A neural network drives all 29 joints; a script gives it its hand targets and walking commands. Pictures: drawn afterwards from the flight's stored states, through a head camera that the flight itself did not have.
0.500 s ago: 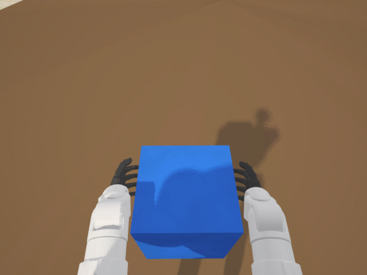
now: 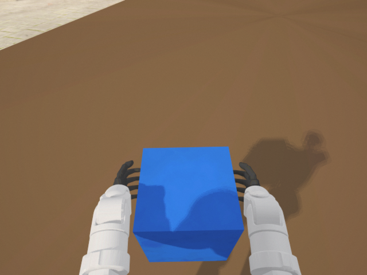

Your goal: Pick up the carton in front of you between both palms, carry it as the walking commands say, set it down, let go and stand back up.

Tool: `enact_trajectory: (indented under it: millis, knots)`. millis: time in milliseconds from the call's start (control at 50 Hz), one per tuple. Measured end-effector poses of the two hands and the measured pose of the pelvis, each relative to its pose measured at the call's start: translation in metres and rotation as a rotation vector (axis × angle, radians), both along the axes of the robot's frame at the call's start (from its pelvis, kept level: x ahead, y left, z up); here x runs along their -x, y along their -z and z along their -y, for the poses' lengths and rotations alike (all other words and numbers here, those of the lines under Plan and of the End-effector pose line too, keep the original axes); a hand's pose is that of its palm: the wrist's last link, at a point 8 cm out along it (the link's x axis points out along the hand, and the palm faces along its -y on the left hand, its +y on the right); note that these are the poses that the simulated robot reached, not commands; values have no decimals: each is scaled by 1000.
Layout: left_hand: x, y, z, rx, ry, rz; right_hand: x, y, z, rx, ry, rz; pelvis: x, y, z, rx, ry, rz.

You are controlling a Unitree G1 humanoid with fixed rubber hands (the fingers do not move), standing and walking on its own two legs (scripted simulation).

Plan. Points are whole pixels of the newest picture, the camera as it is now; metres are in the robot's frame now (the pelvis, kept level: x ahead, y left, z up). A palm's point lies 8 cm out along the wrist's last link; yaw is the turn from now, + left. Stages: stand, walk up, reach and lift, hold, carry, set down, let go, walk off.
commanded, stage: hold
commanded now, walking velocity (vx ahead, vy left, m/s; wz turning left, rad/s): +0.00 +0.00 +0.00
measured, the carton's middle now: (186, 207) +0.31 +0.00 -0.04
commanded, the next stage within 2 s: set down in 0.44 s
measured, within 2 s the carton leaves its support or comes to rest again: neither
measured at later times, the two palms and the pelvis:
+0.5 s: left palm (125, 187) +0.30 +0.14 +0.05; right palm (254, 188) +0.30 -0.16 +0.04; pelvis +0.01 -0.01 +0.00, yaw +1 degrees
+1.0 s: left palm (145, 205) +0.35 +0.12 -0.10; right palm (245, 207) +0.35 -0.18 -0.12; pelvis -0.02 +0.01 -0.04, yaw +0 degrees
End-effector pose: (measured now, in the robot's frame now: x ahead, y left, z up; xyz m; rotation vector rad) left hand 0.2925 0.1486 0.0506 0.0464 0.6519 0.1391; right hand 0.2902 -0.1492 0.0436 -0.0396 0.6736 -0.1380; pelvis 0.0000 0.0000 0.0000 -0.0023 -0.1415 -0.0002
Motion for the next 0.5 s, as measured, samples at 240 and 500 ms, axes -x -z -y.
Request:
enact_trajectory:
  millis: [240, 500]
  knots:
    - [-4, -1, 15, -10, -12, -3, -5, 0, 16, -10, -12, -3, -3, -1, 19, -2, -16, -6]
    - [-11, 0, 7, -6, -18, -8, -14, 0, 8, -4, -17, -7, -11, -2, 13, 2, -17, -21]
